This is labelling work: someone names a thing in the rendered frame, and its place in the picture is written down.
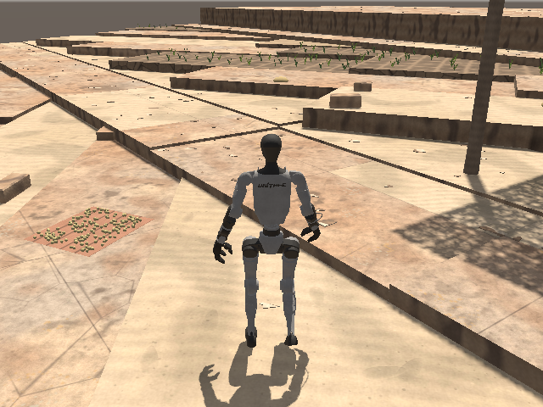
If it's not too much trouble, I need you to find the right robot hand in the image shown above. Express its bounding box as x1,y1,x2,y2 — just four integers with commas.
300,227,321,243

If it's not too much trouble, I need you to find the robot right foot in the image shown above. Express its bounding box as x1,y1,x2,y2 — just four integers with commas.
284,333,298,346

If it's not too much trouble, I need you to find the left robot hand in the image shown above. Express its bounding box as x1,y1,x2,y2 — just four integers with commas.
213,241,232,264

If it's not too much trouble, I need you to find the left robot shin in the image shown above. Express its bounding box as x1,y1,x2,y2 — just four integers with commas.
244,279,257,336

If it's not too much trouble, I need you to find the robot right upper arm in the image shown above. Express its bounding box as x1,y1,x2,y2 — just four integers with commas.
289,170,314,216

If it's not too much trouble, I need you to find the robot left forearm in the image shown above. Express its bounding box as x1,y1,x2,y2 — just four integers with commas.
216,205,236,244

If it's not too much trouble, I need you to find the robot left upper arm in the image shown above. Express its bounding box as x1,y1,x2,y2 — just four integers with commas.
229,171,254,219

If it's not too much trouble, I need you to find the robot right forearm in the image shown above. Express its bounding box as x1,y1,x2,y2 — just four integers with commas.
305,203,319,231

